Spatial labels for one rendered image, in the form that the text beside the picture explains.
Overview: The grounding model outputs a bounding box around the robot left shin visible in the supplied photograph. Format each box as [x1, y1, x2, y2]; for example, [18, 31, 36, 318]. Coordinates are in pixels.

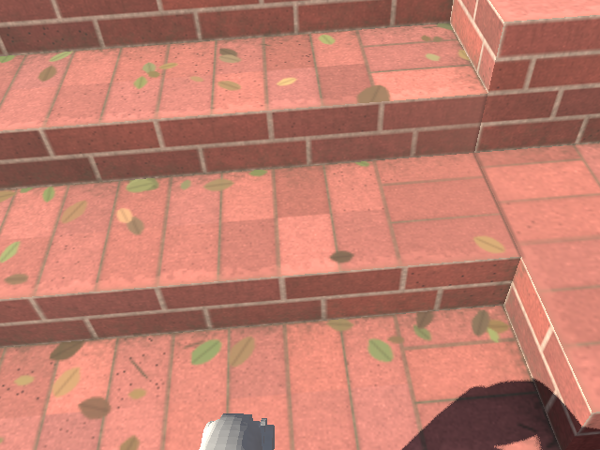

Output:
[202, 421, 214, 440]

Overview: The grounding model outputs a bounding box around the left robot thigh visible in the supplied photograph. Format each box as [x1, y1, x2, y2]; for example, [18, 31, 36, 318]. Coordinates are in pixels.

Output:
[199, 413, 275, 450]

